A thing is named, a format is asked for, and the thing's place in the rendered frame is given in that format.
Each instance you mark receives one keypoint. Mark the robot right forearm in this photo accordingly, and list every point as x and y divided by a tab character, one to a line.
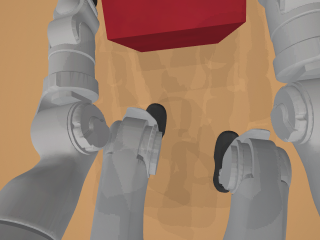
294	29

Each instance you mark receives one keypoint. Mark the carton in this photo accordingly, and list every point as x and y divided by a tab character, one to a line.
152	25

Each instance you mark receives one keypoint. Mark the left robot shin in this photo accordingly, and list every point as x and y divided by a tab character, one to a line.
132	112

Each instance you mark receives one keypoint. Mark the left robot foot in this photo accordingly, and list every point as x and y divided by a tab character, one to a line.
158	112

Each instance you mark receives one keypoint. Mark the robot left forearm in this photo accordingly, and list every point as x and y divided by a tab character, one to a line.
71	55

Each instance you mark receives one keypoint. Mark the robot right upper arm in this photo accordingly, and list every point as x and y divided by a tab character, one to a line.
295	118

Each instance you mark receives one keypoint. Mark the robot left upper arm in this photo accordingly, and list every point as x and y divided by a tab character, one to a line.
39	203

